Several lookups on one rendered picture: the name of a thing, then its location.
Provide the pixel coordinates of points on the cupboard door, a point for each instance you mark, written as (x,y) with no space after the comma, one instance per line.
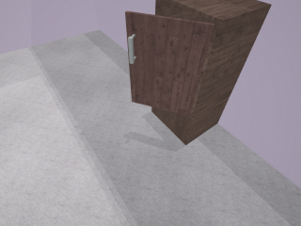
(169,57)

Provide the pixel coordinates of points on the handle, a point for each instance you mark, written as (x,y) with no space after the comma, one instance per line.
(132,56)

